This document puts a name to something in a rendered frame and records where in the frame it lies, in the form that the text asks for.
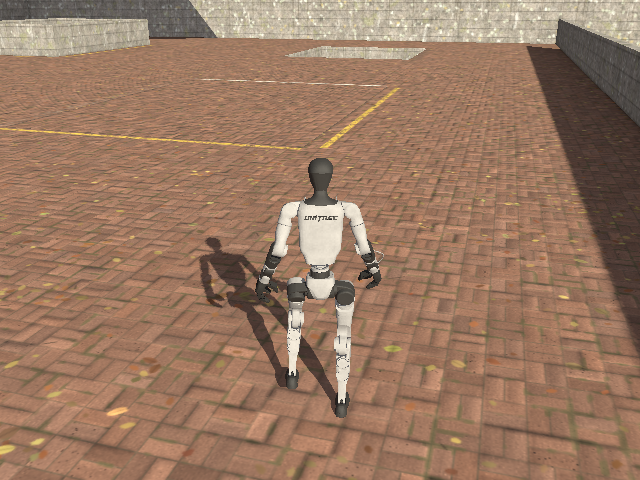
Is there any robot left foot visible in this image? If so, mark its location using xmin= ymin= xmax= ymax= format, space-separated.
xmin=285 ymin=369 xmax=299 ymax=389

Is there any right robot shin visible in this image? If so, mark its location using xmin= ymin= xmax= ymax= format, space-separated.
xmin=336 ymin=338 xmax=351 ymax=404

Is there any robot right upper arm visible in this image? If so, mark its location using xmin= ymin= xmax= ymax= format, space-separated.
xmin=341 ymin=201 xmax=371 ymax=256

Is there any right robot hand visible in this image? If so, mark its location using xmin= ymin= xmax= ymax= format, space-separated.
xmin=358 ymin=270 xmax=382 ymax=289

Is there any right robot forearm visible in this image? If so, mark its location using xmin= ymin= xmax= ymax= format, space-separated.
xmin=361 ymin=239 xmax=379 ymax=274

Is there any robot left upper arm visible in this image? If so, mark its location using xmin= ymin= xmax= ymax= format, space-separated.
xmin=272 ymin=201 xmax=300 ymax=257

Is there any left robot hand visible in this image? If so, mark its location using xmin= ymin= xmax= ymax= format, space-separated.
xmin=255 ymin=278 xmax=278 ymax=303

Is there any left robot forearm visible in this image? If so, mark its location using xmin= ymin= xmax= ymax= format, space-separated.
xmin=259 ymin=242 xmax=281 ymax=284

